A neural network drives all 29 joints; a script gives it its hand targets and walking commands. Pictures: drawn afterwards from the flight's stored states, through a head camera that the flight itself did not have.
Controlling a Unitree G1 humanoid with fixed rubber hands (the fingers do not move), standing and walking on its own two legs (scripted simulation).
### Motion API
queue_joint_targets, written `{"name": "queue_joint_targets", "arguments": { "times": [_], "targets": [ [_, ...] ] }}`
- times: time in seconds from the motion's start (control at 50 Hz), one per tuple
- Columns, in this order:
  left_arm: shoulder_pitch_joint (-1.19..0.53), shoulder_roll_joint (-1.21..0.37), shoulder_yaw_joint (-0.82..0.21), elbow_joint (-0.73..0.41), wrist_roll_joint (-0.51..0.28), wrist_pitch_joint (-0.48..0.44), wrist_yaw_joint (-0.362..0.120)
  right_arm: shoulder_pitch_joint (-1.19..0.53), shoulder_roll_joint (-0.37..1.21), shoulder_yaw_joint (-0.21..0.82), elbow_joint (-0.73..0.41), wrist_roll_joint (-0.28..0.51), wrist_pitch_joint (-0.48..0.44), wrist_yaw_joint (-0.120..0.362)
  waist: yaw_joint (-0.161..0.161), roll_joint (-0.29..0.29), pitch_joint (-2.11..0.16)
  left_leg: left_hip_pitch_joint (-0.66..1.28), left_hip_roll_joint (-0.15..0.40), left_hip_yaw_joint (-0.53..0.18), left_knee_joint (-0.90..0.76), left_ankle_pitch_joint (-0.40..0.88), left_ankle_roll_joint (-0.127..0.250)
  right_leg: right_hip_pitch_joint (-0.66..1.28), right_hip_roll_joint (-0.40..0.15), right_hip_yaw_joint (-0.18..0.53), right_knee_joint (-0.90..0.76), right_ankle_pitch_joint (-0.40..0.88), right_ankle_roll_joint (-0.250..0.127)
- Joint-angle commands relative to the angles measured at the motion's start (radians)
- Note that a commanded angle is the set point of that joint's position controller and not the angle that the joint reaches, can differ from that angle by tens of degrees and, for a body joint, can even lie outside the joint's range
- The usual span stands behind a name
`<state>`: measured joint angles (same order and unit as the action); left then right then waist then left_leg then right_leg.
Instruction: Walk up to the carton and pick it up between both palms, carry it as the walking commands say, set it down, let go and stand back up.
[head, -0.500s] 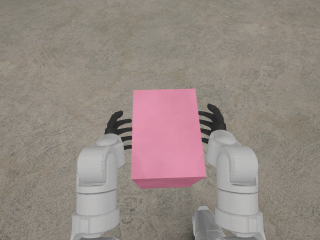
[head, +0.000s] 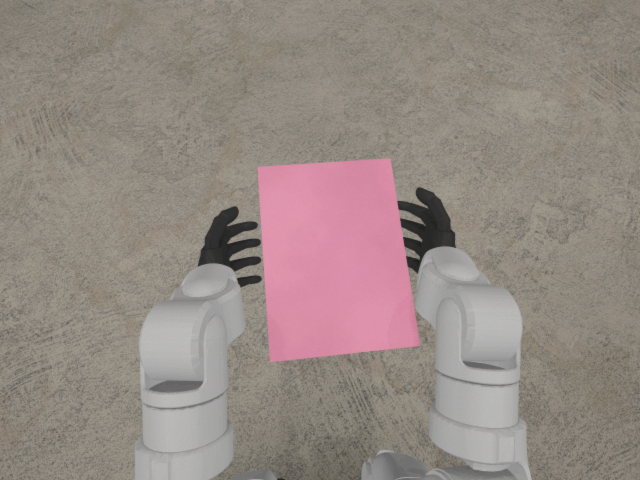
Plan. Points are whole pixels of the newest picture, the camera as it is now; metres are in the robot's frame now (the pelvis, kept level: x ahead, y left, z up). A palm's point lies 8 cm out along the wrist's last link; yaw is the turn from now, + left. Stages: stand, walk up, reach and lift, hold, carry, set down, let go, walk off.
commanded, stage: carry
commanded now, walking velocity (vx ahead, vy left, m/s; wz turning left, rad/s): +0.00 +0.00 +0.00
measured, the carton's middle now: (325, 272) +0.35 +0.03 -0.02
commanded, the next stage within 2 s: none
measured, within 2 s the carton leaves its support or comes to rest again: neither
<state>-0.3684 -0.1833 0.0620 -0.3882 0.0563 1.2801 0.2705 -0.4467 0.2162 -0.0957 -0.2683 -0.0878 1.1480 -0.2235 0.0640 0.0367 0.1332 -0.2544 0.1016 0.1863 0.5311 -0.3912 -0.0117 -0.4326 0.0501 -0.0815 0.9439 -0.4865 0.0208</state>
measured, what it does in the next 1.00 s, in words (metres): walks ahead, turning left: right foot, then left foot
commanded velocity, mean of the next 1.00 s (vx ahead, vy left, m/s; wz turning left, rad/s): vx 0.00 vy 0.00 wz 0.49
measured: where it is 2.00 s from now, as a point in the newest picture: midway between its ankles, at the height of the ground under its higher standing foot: (395, 66)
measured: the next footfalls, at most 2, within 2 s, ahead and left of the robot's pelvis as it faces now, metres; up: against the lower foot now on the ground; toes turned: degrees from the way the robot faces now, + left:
right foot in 0.08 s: +0.12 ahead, -0.09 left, +0.00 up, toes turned -5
left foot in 0.32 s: +0.30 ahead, +0.01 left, +0.00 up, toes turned +14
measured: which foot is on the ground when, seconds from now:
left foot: down 0.00-0.10, up 0.12-0.30, down 0.32-0.54, up 0.56-0.80, down 0.82-1.00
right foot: up 0.00-0.06, down 0.08-0.34, up 0.36-0.52, down 0.54-0.84, up 0.86-1.00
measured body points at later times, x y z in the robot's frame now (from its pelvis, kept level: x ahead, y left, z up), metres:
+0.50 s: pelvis +0.44 -0.09 -0.07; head +0.47 -0.14 +0.37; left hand +0.76 +0.02 +0.00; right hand +0.77 -0.21 -0.01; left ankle +0.26 +0.00 -0.73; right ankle +0.43 -0.22 -0.64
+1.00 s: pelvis +0.92 -0.18 -0.07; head +1.01 -0.22 +0.36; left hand +1.18 +0.05 +0.00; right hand +1.29 -0.16 -0.02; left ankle +0.77 -0.09 -0.73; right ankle +0.97 -0.31 -0.60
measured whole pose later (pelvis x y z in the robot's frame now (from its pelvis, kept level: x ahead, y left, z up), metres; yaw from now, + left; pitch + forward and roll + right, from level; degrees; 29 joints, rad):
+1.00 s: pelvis +0.92 -0.18 -0.07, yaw +24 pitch +5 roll +4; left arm -0.37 -0.18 0.11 -0.17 0.02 1.17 0.34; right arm -0.46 0.22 -0.10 -0.11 -0.07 1.08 -0.27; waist -0.04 0.11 0.05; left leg -0.37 0.04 0.11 1.02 -0.72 -0.05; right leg -0.90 -0.06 0.13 1.78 -0.85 0.11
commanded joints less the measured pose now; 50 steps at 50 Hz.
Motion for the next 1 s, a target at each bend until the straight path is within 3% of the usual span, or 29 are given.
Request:
{"name": "queue_joint_targets", "arguments": {
  "times": [0.0, 0.04, 0.06, 0.08, 0.1, 0.18, 0.28, 0.3, 0.32, 0.34, 0.36, 0.4, 0.42, 0.46, 0.5, 0.52, 0.54, 0.56, 0.62, 0.72, 0.78, 0.8, 0.82, 0.84, 0.86, 0.9, 0.92, 0.94, 0.98],
  "targets": [
    [-0.705, -1.02, -0.688, -0.216, -0.486, -0.094, -0.314, -0.321, 0.991, 0.604, -0.12, 0.329, 0.04, 0.24, -0.114, 0.132, -0.786, 0.933, 0.203, -0.251, 0.086, 1.515, 0.085, -0.288, -0.016, -0.009, -0.422, 0.198, -0.013],
    [-0.673, -1.027, -0.677, -0.233, -0.489, -0.099, -0.313, -0.368, 0.981, 0.627, -0.179, 0.365, 0.041, 0.246, -0.06, 0.09, -0.799, 0.543, 0.114, -0.008, 0.296, 1.447, 0.0, 0.223, 0.047, -0.177, -0.699, 0.589, -0.005],
    [-0.599, -1.03, -0.648, -0.142, -0.461, -0.087, -0.307, -0.369, 0.962, 0.616, -0.122, 0.352, 0.062, 0.256, -0.037, -0.067, -0.852, 0.094, 0.045, 0.016, 0.408, 0.898, -0.053, 0.659, -0.16, 0.025, -0.479, 1.39, -0.079],
    [-0.634, -1.004, -0.632, -0.156, -0.439, -0.094, -0.316, -0.4, 1.011, 0.66, -0.134, 0.376, 0.078, 0.255, -0.045, -0.453, -0.944, -0.319, -0.117, 0.018, 0.664, -0.117, -0.086, 1.092, -0.366, 0.278, -0.285, 2.337, -0.205],
    [-0.552, -0.963, -0.588, -0.085, -0.402, -0.091, -0.303, -0.354, 1.021, 0.666, -0.032, 0.404, 0.089, 0.269, -0.047, -0.529, -0.922, -0.442, -0.14, -0.112, 0.791, -0.257, -0.056, 1.164, -0.397, 0.321, -0.271, 2.455, -0.199],
    [-0.733, -1.013, -0.579, -0.058, -0.396, -0.091, -0.313, -0.525, 1.062, 0.657, -0.004, 0.465, 0.066, 0.298, -0.036, -0.137, -0.551, -0.726, -0.135, -0.045, 0.645, -0.23, -0.008, 0.971, -0.327, 0.269, -0.332, 1.948, -0.111],
    [-0.831, -0.964, -0.554, -0.086, -0.413, -0.092, -0.312, -0.429, 1.087, 0.608, 0.151, 0.443, 0.071, 0.301, -0.057, -0.174, -0.684, -0.089, -0.263, 0.195, 0.125, 0.184, -0.006, 0.594, -0.228, -0.04, -0.153, 2.122, 0.035],
    [-0.847, -0.943, -0.562, -0.067, -0.428, -0.09, -0.309, -0.445, 1.079, 0.601, 0.128, 0.454, 0.062, 0.298, -0.104, -0.202, -0.745, 0.148, -0.156, 0.088, 0.036, 0.327, 0.06, 0.403, -0.273, -0.019, 0.121, 2.185, 0.101],
    [-1.007, -0.91, -0.583, -0.154, -0.491, -0.103, -0.316, -0.411, 1.067, 0.547, 0.127, 0.424, 0.03, 0.281, -0.173, 0.062, -0.833, 0.466, 0.092, -0.313, 0.093, 1.175, 0.281, 0.014, -0.151, -0.093, 0.755, 1.753, 0.228],
    [-1.056, -0.948, -0.611, -0.114, -0.519, -0.093, -0.326, -0.447, 1.083, 0.532, 0.145, 0.393, 0.028, 0.265, -0.19, 0.489, -0.856, 0.816, 0.303, -0.745, 0.121, 1.589, 0.525, -0.538, -0.015, 0.113, 1.275, 0.232, 0.209],
    [-0.958, -0.986, -0.608, 0.003, -0.475, -0.079, -0.331, -0.435, 1.074, 0.524, 0.173, 0.385, 0.034, 0.259, -0.178, 0.435, -0.756, 0.89, 0.261, -0.794, 0.108, 1.684, 0.512, -0.788, 0.03, 0.229, 1.234, -0.495, 0.105],
    [-0.977, -1.006, -0.557, 0.035, -0.464, -0.116, -0.333, -0.472, 1.089, 0.557, 0.15, 0.403, 0.02, 0.25, -0.203, -0.007, -0.495, 0.845, 0.28, -0.888, 0.239, 1.254, 0.352, -1.157, -0.047, 0.404, 1.115, -0.771, -0.017],
    [-0.874, -1.002, -0.474, 0.079, -0.409, -0.114, -0.328, -0.529, 1.113, 0.573, 0.135, 0.421, 0.036, 0.248, -0.185, -0.043, -0.376, 0.768, 0.275, -0.757, 0.215, 1.234, 0.273, -1.192, -0.076, 0.32, 0.89, -0.846, -0.025],
    [-0.793, -0.986, -0.462, 0.016, -0.431, -0.143, -0.31, -0.547, 1.08, 0.617, 0.074, 0.448, 0.036, 0.249, -0.101, -0.228, -0.494, 0.302, 0.177, -0.439, 0.116, 0.848, 0.118, -0.497, -0.132, 0.101, 0.074, -0.243, -0.012],
    [-0.756, -1.012, -0.462, -0.038, -0.419, -0.171, -0.296, -0.59, 1.046, 0.615, -0.01, 0.472, 0.014, 0.261, -0.032, 0.013, -0.671, -0.091, 0.001, -0.101, 0.384, 1.089, 0.04, 0.351, 0.057, -0.17, -0.237, 0.499, 0.006],
    [-0.766, -1.042, -0.486, -0.09, -0.43, -0.184, -0.285, -0.62, 1.069, 0.603, -0.034, 0.491, 0.011, 0.276, 0.006, -0.05, -0.813, -0.249, -0.067, -0.077, 0.654, 0.576, -0.008, 0.627, -0.044, 0.006, -0.312, 1.035, -0.078],
    [-0.706, -1.026, -0.439, -0.023, -0.405, -0.183, -0.266, -0.64, 1.065, 0.616, -0.066, 0.504, 0.02, 0.282, -0.053, -0.336, -0.987, -0.312, -0.177, -0.066, 0.898, -0.212, -0.065, 0.843, -0.368, 0.385, -0.181, 1.809, -0.162],
    [-0.731, -0.977, -0.417, -0.049, -0.366, -0.182, -0.267, -0.591, 1.067, 0.623, 0.05, 0.525, 0.053, 0.288, -0.031, -0.441, -1.113, -0.331, -0.246, -0.216, 1.145, -0.201, -0.029, 0.937, -0.455, 0.609, -0.195, 2.201, -0.304],
    [-0.64, -0.942, -0.406, 0.016, -0.304, -0.21, -0.262, -0.558, 1.031, 0.632, 0.091, 0.523, 0.037, 0.305, -0.044, -0.345, -0.839, -0.551, -0.11, -0.22, 1.148, -0.18, -0.04, 0.83, -0.425, 0.513, -0.205, 1.797, -0.175],
    [-0.781, -0.983, -0.514, -0.09, -0.381, -0.238, -0.27, -0.569, 1.026, 0.615, 0.038, 0.5, -0.008, 0.306, -0.039, -0.198, -0.686, -0.671, -0.1, -0.106, 0.781, -0.245, 0.001, 0.765, -0.325, 0.337, -0.232, 1.623, -0.071],
    [-0.75, -0.932, -0.521, -0.077, -0.378, -0.24, -0.274, -0.529, 0.99, 0.622, 0.039, 0.461, -0.04, 0.283, -0.042, -0.24, -0.706, -0.203, -0.201, 0.157, 0.299, -0.009, -0.001, 0.51, -0.231, 0.013, -0.188, 2.075, 0.169],
    [-0.776, -0.934, -0.549, -0.082, -0.391, -0.225, -0.275, -0.392, 1.008, 0.61, 0.09, 0.418, -0.037, 0.268, -0.1, -0.185, -0.82, 0.083, -0.192, 0.101, 0.187, 0.139, 0.047, 0.363, -0.256, -0.022, 0.104, 2.273, 0.231],
    [-0.868, -0.911, -0.585, -0.143, -0.409, -0.229, -0.28, -0.358, 1.029, 0.612, 0.071, 0.391, -0.063, 0.264, -0.195, -0.135, -0.874, 0.433, 0.031, -0.111, 0.056, 0.531, 0.211, 0.01, -0.257, -0.072, 0.692, 2.119, 0.374],
    [-0.941, -0.92, -0.666, -0.216, -0.484, -0.199, -0.306, -0.296, 1.034, 0.546, 0.016, 0.348, -0.08, 0.24, -0.255, 0.569, -1.034, 0.859, 0.368, -0.713, 0.165, 1.218, 0.487, -0.586, -0.13, 0.105, 1.512, 0.68, 0.395],
    [-0.952, -0.962, -0.712, -0.163, -0.49, -0.189, -0.323, -0.254, 1.064, 0.497, 0.144, 0.305, -0.077, 0.229, -0.216, 0.693, -0.994, 1.006, 0.367, -0.938, 0.226, 1.595, 0.591, -0.912, -0.038, 0.276, 1.686, -0.54, 0.28],
    [-0.924, -0.944, -0.659, -0.069, -0.494, -0.21, -0.342, -0.29, 0.982, 0.505, 0.143, 0.326, -0.078, 0.203, -0.231, 0.019, -0.626, 0.936, 0.229, -0.845, 0.341, 1.242, 0.31, -1.281, -0.113, 0.381, 1.276, -0.745, 0.08],
    [-0.904, -0.934, -0.632, -0.091, -0.502, -0.203, -0.343, -0.319, 0.988, 0.542, 0.104, 0.34, -0.06, 0.208, -0.219, -0.137, -0.527, 0.894, 0.227, -0.759, 0.339, 1.162, 0.196, -1.288, -0.138, 0.314, 0.954, -0.802, 0.044],
    [-0.84, -0.926, -0.583, -0.034, -0.484, -0.196, -0.346, -0.432, 0.884, 0.525, 0.052, 0.334, -0.049, 0.206, -0.177, -0.278, -0.547, 0.59, 0.217, -0.598, 0.276, 0.985, 0.148, -0.947, -0.137, 0.199, 0.601, -0.558, 0.052],
    [-0.707, -0.931, -0.519, 0.034, -0.447, -0.192, -0.339, -0.539, 0.847, 0.579, -0.017, 0.381, -0.023, 0.203, -0.095, -0.206, -0.656, -0.004, 0.088, -0.195, 0.168, 0.572, 0.031, -0.049, -0.082, -0.027, -0.063, 0.103, 0.08]
  ]
}}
